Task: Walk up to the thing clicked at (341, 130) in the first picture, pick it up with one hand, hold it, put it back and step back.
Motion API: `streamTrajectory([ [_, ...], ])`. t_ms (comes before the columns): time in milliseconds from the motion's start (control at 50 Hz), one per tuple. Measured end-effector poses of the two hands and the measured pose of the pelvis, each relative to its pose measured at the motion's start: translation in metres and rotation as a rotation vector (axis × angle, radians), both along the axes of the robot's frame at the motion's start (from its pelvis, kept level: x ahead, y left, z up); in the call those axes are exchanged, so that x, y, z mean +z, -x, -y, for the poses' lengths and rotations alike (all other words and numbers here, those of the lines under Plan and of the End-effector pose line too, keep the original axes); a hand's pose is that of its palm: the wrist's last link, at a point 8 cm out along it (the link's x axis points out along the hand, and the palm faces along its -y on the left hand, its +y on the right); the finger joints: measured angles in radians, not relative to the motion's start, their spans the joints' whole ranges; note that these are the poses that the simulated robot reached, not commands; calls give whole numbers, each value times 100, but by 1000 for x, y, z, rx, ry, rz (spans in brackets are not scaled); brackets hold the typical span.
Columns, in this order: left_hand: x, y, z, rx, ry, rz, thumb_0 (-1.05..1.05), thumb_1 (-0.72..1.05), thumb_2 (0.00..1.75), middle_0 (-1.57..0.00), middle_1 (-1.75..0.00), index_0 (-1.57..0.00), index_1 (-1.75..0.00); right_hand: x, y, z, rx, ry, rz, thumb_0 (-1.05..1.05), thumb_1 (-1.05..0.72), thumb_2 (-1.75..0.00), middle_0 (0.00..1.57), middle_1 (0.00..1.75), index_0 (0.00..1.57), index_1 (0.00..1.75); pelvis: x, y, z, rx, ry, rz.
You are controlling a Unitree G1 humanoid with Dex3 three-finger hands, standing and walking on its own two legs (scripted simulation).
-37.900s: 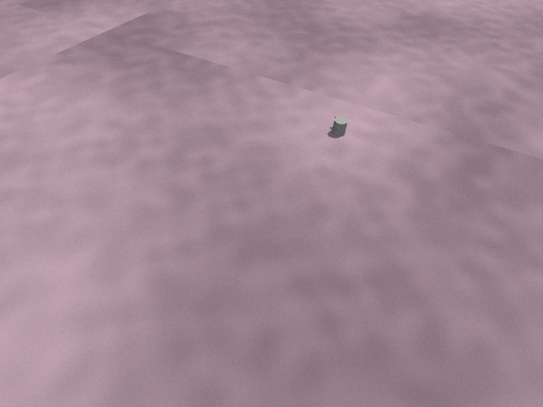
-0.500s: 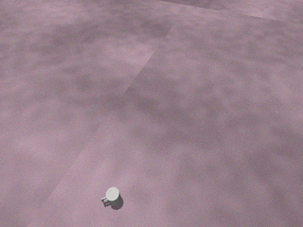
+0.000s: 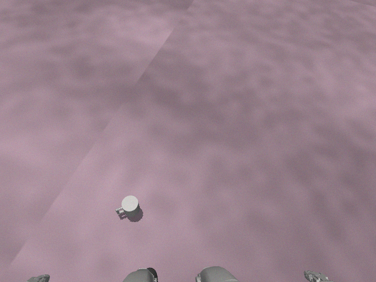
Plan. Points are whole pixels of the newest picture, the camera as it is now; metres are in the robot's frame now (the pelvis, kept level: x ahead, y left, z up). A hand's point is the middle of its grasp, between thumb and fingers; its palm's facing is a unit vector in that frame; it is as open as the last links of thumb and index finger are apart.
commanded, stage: step back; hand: left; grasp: from above
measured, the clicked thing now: (127, 207) +0.50 +0.24 -0.72
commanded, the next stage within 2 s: none
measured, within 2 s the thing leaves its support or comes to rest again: neither
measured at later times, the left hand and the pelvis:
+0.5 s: hand out of the picture -0.03 +0.23 -0.13, palm faces +0.05 -0.90 -0.43, open 7.4 cm; pelvis -0.13 -0.04 +0.00, yaw +3 degrees
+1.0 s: hand out of the picture -0.21 +0.21 -0.16, palm faces +0.00 -0.91 -0.42, open 7.4 cm; pelvis -0.29 -0.06 -0.02, yaw -1 degrees
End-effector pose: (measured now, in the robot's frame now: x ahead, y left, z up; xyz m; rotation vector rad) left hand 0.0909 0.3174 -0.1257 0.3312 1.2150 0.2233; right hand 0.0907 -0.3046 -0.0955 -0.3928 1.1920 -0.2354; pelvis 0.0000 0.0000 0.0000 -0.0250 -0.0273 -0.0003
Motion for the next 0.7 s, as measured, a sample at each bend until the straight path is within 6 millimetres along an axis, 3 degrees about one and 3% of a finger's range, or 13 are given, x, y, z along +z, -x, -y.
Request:
streamTrajectory([
  [160,-5,70,25,-20,-19,-61,1,90,90,-20,-30,-20,-30,-21,28,26,5,-32,86,0,-90,-90,21,30,20,30,-17,50,23,-53,-30,13],
  [220,5,104,40,5,-24,-66,1,90,90,-20,-30,-20,-30,-29,47,39,-12,-50,83,0,-90,-90,21,30,20,30,-15,68,32,-22,9,38],
  [300,27,140,49,37,-42,-72,1,90,90,-21,-30,-20,-30,-22,77,47,-30,-72,43,0,-90,-90,21,30,20,30,0,81,40,-45,-66,25],
  [400,39,145,49,32,-72,-30,1,90,90,-21,-30,-20,-30,-22,119,55,-23,-54,-16,0,-90,-90,21,30,20,30,6,103,43,-1,-54,-12],
  [500,34,137,44,26,-73,94,1,90,90,-21,-30,-20,-30,-28,155,51,25,-24,-112,0,-90,-90,21,30,20,30,-1,133,41,55,-31,-17],
  [580,17,144,38,30,-37,152,1,90,90,-21,-30,-20,-30,-27,170,39,60,-8,-104,0,-91,-90,21,30,20,30,-11,158,35,89,-40,2],
  [700,11,177,42,43,20,123,1,90,90,-21,-30,-20,-30,-5,183,24,88,-11,-13,0,-90,-90,21,30,20,30,-1,190,31,83,-2,18],
])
